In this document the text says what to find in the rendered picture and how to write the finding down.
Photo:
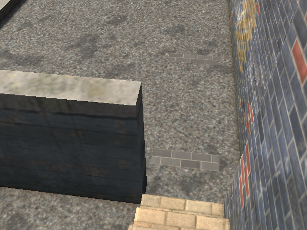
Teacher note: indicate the stairs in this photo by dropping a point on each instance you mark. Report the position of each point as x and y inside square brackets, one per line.
[158, 212]

